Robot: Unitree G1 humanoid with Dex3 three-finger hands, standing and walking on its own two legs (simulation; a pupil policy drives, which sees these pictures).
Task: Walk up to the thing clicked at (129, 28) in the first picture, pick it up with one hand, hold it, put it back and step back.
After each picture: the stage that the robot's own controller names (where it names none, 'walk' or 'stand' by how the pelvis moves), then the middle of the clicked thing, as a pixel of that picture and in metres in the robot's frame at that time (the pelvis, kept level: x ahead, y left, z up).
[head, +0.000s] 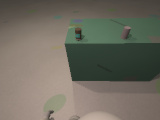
stand; (125, 32) +0.89 -0.29 +0.07
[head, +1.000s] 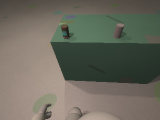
rise first; (118, 31) +0.80 -0.17 +0.10
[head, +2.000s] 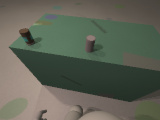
rise first; (89, 44) +0.55 +0.11 +0.10
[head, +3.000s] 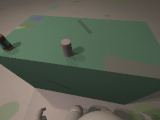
stand; (67, 48) +0.47 +0.22 +0.11
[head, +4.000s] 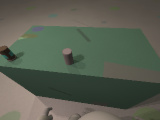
stand; (68, 56) +0.44 +0.21 +0.08
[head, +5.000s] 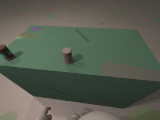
stand; (67, 56) +0.45 +0.22 +0.08
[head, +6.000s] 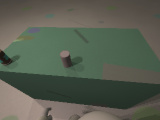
stand; (66, 59) +0.42 +0.22 +0.08
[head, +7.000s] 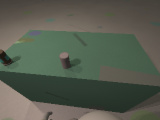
stand; (65, 60) +0.43 +0.23 +0.07
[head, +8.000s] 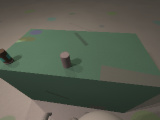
stand; (65, 60) +0.43 +0.23 +0.07
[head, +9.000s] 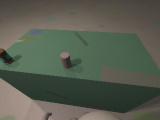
stand; (65, 60) +0.42 +0.23 +0.07
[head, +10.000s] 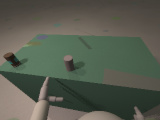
rise first; (69, 63) +0.41 +0.22 +0.07
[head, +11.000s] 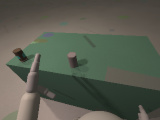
go down; (72, 60) +0.44 +0.21 +0.07
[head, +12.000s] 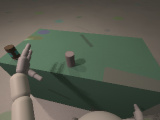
go down; (70, 59) +0.44 +0.21 +0.08
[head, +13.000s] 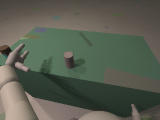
go down; (69, 60) +0.43 +0.20 +0.08
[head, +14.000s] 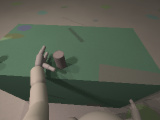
close in; (60, 60) +0.41 +0.22 +0.09
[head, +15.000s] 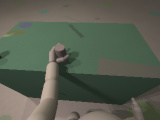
close; (61, 53) +0.45 +0.22 +0.11
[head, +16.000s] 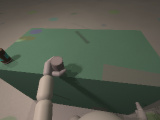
lift; (58, 66) +0.33 +0.23 +0.13
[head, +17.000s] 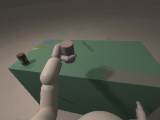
lift; (68, 52) +0.32 +0.17 +0.28
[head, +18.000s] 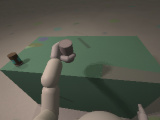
hold; (67, 51) +0.34 +0.16 +0.27
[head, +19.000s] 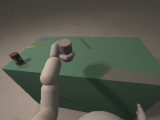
hold; (66, 50) +0.34 +0.17 +0.27
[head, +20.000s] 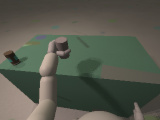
crouch; (62, 48) +0.38 +0.20 +0.25
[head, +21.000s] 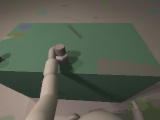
lower; (61, 53) +0.45 +0.21 +0.11
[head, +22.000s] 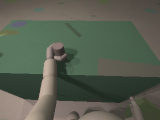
lower; (59, 52) +0.45 +0.21 +0.11
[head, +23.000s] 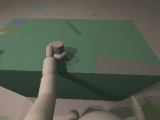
lower; (59, 50) +0.46 +0.22 +0.12
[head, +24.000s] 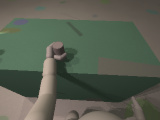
lower; (59, 51) +0.45 +0.22 +0.11
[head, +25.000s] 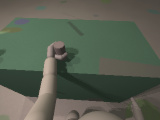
loosen; (60, 51) +0.45 +0.22 +0.11
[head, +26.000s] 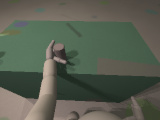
withdraw; (60, 53) +0.45 +0.21 +0.11
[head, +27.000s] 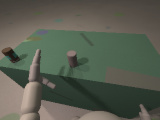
sink last; (72, 59) +0.43 +0.20 +0.09
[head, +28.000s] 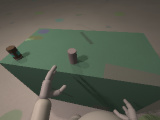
stand; (72, 56) +0.46 +0.20 +0.08
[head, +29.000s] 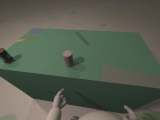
stand; (68, 59) +0.43 +0.21 +0.08
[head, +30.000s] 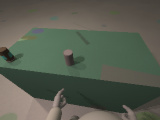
stand; (68, 58) +0.44 +0.21 +0.07
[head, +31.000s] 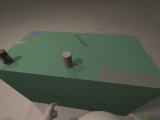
stand; (67, 59) +0.44 +0.21 +0.08
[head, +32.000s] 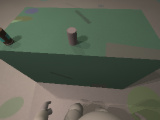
walk; (72, 36) +0.57 +0.18 +0.10
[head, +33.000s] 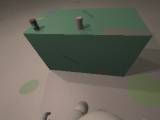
walk; (79, 23) +0.89 +0.22 +0.09
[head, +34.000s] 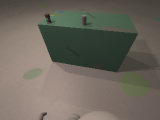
stand; (83, 20) +1.16 +0.19 +0.09
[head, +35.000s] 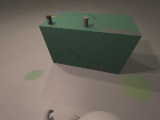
stand; (85, 22) +1.13 +0.16 +0.07
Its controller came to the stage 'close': yes
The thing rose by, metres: 0.21
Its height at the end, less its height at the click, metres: +0.00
